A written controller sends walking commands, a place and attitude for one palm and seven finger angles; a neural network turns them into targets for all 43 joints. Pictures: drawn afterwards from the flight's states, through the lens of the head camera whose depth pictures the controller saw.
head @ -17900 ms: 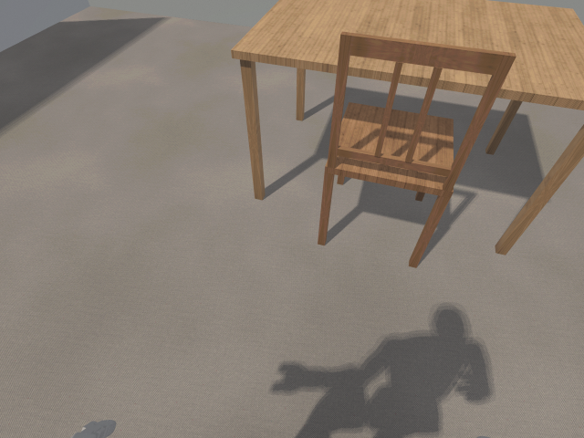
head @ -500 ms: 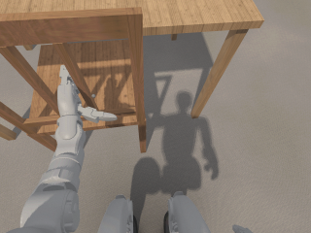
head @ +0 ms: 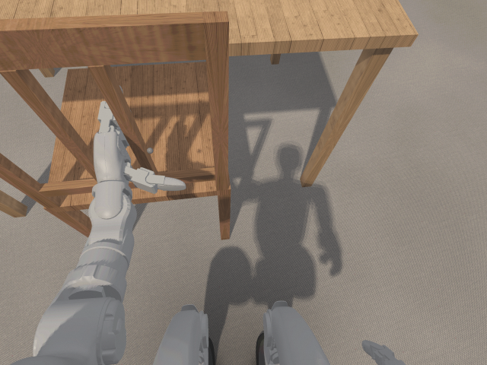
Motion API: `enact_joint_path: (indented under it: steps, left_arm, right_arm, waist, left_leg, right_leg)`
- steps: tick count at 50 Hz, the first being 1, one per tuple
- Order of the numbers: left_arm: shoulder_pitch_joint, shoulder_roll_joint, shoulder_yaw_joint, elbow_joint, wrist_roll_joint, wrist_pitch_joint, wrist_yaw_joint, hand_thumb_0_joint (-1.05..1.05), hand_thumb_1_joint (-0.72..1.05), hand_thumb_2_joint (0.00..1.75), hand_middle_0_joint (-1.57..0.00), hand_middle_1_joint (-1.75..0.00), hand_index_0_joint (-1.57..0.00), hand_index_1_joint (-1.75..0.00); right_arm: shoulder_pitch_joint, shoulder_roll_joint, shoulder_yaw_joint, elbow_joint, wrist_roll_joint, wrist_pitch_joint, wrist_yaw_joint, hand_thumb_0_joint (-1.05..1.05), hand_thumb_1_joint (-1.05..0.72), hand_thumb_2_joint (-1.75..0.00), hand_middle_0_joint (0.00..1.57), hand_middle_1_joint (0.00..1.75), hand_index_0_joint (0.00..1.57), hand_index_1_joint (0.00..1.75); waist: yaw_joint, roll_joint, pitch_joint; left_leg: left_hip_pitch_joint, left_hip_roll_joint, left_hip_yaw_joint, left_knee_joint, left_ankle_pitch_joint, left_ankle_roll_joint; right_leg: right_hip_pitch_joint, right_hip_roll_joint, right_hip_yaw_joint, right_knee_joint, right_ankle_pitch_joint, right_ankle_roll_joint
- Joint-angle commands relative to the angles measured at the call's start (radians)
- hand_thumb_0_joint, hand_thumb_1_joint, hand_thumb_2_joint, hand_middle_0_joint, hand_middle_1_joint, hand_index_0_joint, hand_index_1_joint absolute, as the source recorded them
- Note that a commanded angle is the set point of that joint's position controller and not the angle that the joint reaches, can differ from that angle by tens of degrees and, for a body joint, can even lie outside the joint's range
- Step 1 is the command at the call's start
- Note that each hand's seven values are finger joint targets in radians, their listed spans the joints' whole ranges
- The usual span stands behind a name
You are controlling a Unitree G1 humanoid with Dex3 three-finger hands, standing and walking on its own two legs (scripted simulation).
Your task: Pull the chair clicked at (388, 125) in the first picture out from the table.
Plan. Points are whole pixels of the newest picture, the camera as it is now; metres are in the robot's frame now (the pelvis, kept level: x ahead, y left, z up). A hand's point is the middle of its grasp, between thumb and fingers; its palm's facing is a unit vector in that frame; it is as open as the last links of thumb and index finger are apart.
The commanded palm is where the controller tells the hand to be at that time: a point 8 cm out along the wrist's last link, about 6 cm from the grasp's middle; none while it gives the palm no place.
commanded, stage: hook a spindle and tug to test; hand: left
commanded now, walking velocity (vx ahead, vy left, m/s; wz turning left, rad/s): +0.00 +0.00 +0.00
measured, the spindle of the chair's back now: (71, 139) +0.48 +0.27 +0.03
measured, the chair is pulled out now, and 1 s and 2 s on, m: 0.00 0.01 0.08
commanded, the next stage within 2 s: step backward, pulling the chair out in 1.34 s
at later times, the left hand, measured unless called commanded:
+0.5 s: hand (148, 149) +0.46 +0.14 +0.03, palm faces +0.12 -0.99 -0.02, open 9.7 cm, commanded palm +0.43 +0.18 +0.03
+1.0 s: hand (149, 153) +0.45 +0.14 +0.03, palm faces +0.11 -0.99 -0.02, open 5.1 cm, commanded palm +0.41 +0.18 +0.03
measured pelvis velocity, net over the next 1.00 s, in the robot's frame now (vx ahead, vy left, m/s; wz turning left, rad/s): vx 0.01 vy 0.01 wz -0.01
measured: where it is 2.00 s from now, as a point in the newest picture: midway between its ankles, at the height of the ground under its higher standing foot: outside the picture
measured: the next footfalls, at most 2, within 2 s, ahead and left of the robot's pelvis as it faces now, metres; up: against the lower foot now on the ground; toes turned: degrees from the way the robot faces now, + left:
none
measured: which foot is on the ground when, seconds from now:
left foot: down 0.00-1.00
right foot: down 0.00-1.00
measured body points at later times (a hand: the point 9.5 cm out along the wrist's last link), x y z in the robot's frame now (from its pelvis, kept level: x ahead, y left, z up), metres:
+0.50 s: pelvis +0.00 +0.01 +0.00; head +0.14 +0.02 +0.43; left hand +0.45 +0.19 +0.03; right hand +0.07 -0.25 -0.12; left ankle +0.03 +0.10 -0.62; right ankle +0.02 -0.11 -0.62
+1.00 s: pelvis +0.01 +0.01 +0.01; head +0.15 +0.02 +0.44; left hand +0.44 +0.19 +0.03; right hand +0.09 -0.25 -0.12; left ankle +0.03 +0.10 -0.62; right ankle +0.02 -0.11 -0.62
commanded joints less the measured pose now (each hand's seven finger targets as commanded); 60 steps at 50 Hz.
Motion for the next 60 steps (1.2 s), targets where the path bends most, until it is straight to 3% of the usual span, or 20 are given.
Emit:
enact_joint_path:
  steps: [1,5,7,11,13,17,22,27,28,30,32,34,37,40,41,43,49,51,58,60]
  left_arm:
    - [-0.326,0.141,0.014,-0.227,-0.006,-0.070,0.001,0.00,-0.50,0.30,-0.22,-0.57,-0.22,-0.57]
    - [-0.332,0.154,0.019,-0.214,-0.004,-0.071,0.002,0.00,-0.50,0.30,-0.29,-0.79,-0.29,-0.79]
    - [-0.353,0.146,0.009,-0.221,-0.001,-0.076,0.002,0.00,-0.50,0.30,-0.32,-0.90,-0.32,-0.90]
    - [-0.364,0.138,0.002,-0.217,0.001,-0.078,0.003,0.00,-0.28,0.40,-0.39,-1.12,-0.39,-1.12]
    - [-0.365,0.139,0.004,-0.198,-0.003,-0.075,0.003,0.00,-0.16,0.44,-0.43,-1.23,-0.43,-1.23]
    - [-0.331,0.132,0.003,-0.216,0.000,-0.075,0.009,0.00,0.06,0.54,-0.50,-1.45,-0.50,-1.45]
    - [-0.351,0.101,-0.027,-0.218,0.010,-0.071,0.021,0.00,0.34,0.66,-0.50,-1.45,-0.50,-1.45]
    - [-0.334,0.102,-0.022,-0.218,0.011,-0.073,0.022,0.00,0.62,0.78,-0.50,-1.45,-0.50,-1.45]
    - [-0.345,0.084,-0.038,-0.226,0.005,-0.071,0.021,0.00,0.68,0.80,-0.50,-1.45,-0.50,-1.45]
    - [-0.318,0.123,-0.008,-0.214,0.008,-0.071,0.020,0.00,0.79,0.85,-0.50,-1.45,-0.50,-1.45]
    - [-0.323,0.092,-0.027,-0.210,0.005,-0.069,0.017,0.00,0.90,0.90,-0.50,-1.45,-0.50,-1.45]
    - [-0.342,0.099,-0.029,-0.201,0.008,-0.067,0.015,0.00,0.90,0.90,-0.50,-1.45,-0.50,-1.45]
    - [-0.308,0.095,-0.025,-0.224,0.005,-0.070,0.014,0.00,0.90,0.90,-0.50,-1.45,-0.50,-1.45]
    - [-0.267,0.055,-0.060,-0.255,0.001,-0.061,0.012,0.00,0.90,0.90,-0.50,-1.45,-0.50,-1.45]
    - [-0.250,0.069,-0.045,-0.280,-0.005,-0.061,0.015,0.00,0.90,0.90,-0.50,-1.45,-0.50,-1.45]
    - [-0.193,0.053,-0.063,-0.288,-0.004,-0.052,0.014,0.00,0.90,0.90,-0.50,-1.45,-0.50,-1.45]
    - [-0.130,0.035,-0.084,-0.331,-0.010,-0.043,0.014,0.00,0.90,0.90,-0.50,-1.45,-0.50,-1.45]
    - [-0.118,0.039,-0.079,-0.369,-0.014,-0.045,0.017,0.00,0.90,0.90,-0.50,-1.45,-0.50,-1.45]
    - [-0.009,0.034,-0.082,-0.402,-0.024,-0.031,0.011,0.00,0.90,0.90,-0.50,-1.45,-0.50,-1.45]
    - [-0.017,0.036,-0.087,-0.412,-0.023,-0.030,0.009,0.00,0.90,0.90,-0.50,-1.45,-0.50,-1.45]
  right_arm:
    - [0.119,-0.155,-0.063,-0.078,-0.002,-0.016,-0.012,0.00,-0.90,-0.90,0.20,0.30,0.20,0.30]
    - [0.121,-0.157,-0.061,-0.072,-0.002,-0.017,-0.014,0.00,-0.90,-0.90,0.20,0.30,0.20,0.30]
    - [0.119,-0.156,-0.061,-0.070,-0.002,-0.019,-0.015,0.00,-0.90,-0.90,0.20,0.30,0.20,0.30]
    - [0.121,-0.158,-0.061,-0.066,-0.004,-0.020,-0.016,0.00,-0.90,-0.90,0.20,0.30,0.20,0.30]
    - [0.122,-0.160,-0.061,-0.061,-0.003,-0.019,-0.016,0.00,-0.90,-0.90,0.20,0.30,0.20,0.30]
    - [0.125,-0.160,-0.065,-0.069,-0.004,-0.015,-0.012,0.00,-0.90,-0.90,0.20,0.30,0.20,0.30]
    - [0.129,-0.161,-0.067,-0.062,-0.006,-0.011,-0.007,0.00,-0.90,-0.90,0.20,0.30,0.20,0.30]
    - [0.129,-0.162,-0.069,-0.064,-0.008,-0.008,-0.006,0.00,-0.90,-0.90,0.20,0.30,0.20,0.30]
    - [0.127,-0.159,-0.068,-0.064,-0.007,-0.008,-0.005,0.00,-0.90,-0.90,0.20,0.30,0.20,0.30]
    - [0.131,-0.165,-0.067,-0.067,-0.006,-0.008,-0.006,0.00,-0.90,-0.90,0.20,0.30,0.20,0.30]
    - [0.126,-0.158,-0.067,-0.065,-0.005,-0.006,-0.005,0.00,-0.90,-0.90,0.20,0.30,0.20,0.30]
    - [0.128,-0.160,-0.067,-0.062,-0.006,-0.004,-0.007,0.00,-0.90,-0.90,0.20,0.30,0.20,0.30]
    - [0.129,-0.159,-0.068,-0.071,-0.006,-0.003,-0.005,0.00,-0.90,-0.90,0.20,0.30,0.20,0.30]
    - [0.125,-0.156,-0.071,-0.079,-0.004,-0.001,-0.001,0.00,-0.90,-0.90,0.20,0.30,0.20,0.30]
    - [0.124,-0.156,-0.071,-0.080,-0.003,0.000,0.001,0.00,-0.90,-0.90,0.20,0.30,0.20,0.30]
    - [0.115,-0.154,-0.071,-0.090,0.000,0.003,0.003,0.00,-0.90,-0.90,0.20,0.30,0.20,0.30]
    - [0.105,-0.150,-0.071,-0.098,0.005,-0.002,0.003,0.00,-0.90,-0.90,0.20,0.30,0.20,0.30]
    - [0.103,-0.148,-0.072,-0.101,0.004,-0.006,0.004,0.00,-0.90,-0.90,0.20,0.30,0.20,0.30]
    - [0.086,-0.142,-0.071,-0.111,0.009,-0.015,0.000,0.00,-0.90,-0.90,0.20,0.30,0.20,0.30]
    - [0.084,-0.142,-0.069,-0.110,0.008,-0.017,-0.003,0.00,-0.90,-0.90,0.20,0.30,0.20,0.30]
  waist:
    - [-0.022,0.018,-0.504]
    - [-0.027,-0.001,-0.467]
    - [-0.028,0.022,-0.465]
    - [-0.031,0.047,-0.483]
    - [-0.035,0.023,-0.460]
    - [-0.020,0.041,-0.501]
    - [-0.036,0.046,-0.474]
    - [-0.028,0.048,-0.488]
    - [-0.038,0.041,-0.481]
    - [-0.026,0.029,-0.484]
    - [-0.030,0.041,-0.478]
    - [-0.039,0.018,-0.457]
    - [-0.020,0.047,-0.486]
    - [-0.024,0.051,-0.507]
    - [-0.010,0.058,-0.515]
    - [-0.011,0.025,-0.497]
    - [-0.006,0.007,-0.465]
    - [0.005,0.039,-0.486]
    - [0.014,-0.020,-0.465]
    - [0.013,0.007,-0.452]
  left_leg:
    - [0.354,-0.013,-0.064,-0.140,0.356,-0.013]
    - [0.319,-0.015,-0.064,-0.143,0.314,-0.010]
    - [0.333,-0.014,-0.067,-0.146,0.318,-0.013]
    - [0.364,-0.012,-0.074,-0.146,0.333,-0.016]
    - [0.351,-0.011,-0.076,-0.149,0.319,-0.016]
    - [0.391,-0.008,-0.082,-0.152,0.363,-0.021]
    - [0.410,-0.003,-0.089,-0.153,0.371,-0.023]
    - [0.421,-0.002,-0.093,-0.154,0.372,-0.026]
    - [0.413,-0.004,-0.088,-0.154,0.369,-0.022]
    - [0.392,-0.005,-0.089,-0.155,0.370,-0.022]
    - [0.401,-0.005,-0.085,-0.152,0.370,-0.022]
    - [0.383,-0.004,-0.087,-0.152,0.353,-0.021]
    - [0.409,-0.005,-0.087,-0.155,0.382,-0.024]
    - [0.446,0.000,-0.090,-0.154,0.436,-0.026]
    - [0.452,0.000,-0.088,-0.157,0.446,-0.028]
    - [0.437,0.001,-0.083,-0.160,0.444,-0.026]
    - [0.415,-0.001,-0.076,-0.164,0.428,-0.023]
    - [0.436,-0.002,-0.072,-0.163,0.464,-0.025]
    - [0.384,-0.008,-0.057,-0.160,0.451,-0.019]
    - [0.390,-0.008,-0.060,-0.161,0.450,-0.020]
  right_leg:
    - [0.253,0.017,0.054,-0.163,0.338,0.006]
    - [0.253,0.018,0.056,-0.170,0.305,0.006]
    - [0.236,0.017,0.053,-0.167,0.301,0.005]
    - [0.211,0.017,0.047,-0.162,0.295,0.003]
    - [0.209,0.018,0.046,-0.168,0.284,0.004]
    - [0.210,0.019,0.040,-0.158,0.306,0.001]
    - [0.172,0.020,0.032,-0.160,0.298,0.001]
    - [0.171,0.021,0.030,-0.158,0.290,-0.001]
    - [0.180,0.022,0.031,-0.164,0.296,0.001]
    - [0.200,0.022,0.034,-0.158,0.305,-0.001]
    - [0.187,0.022,0.033,-0.161,0.303,0.001]
    - [0.186,0.021,0.034,-0.164,0.294,0.002]
    - [0.192,0.021,0.032,-0.157,0.307,-0.002]
    - [0.191,0.022,0.026,-0.152,0.342,-0.002]
    - [0.203,0.021,0.025,-0.154,0.350,-0.003]
    - [0.220,0.024,0.028,-0.160,0.362,-0.001]
    - [0.241,0.022,0.030,-0.166,0.369,0.000]
    - [0.249,0.021,0.030,-0.161,0.394,-0.002]
    - [0.307,0.017,0.039,-0.164,0.433,0.002]
    - [0.291,0.016,0.038,-0.162,0.425,0.001]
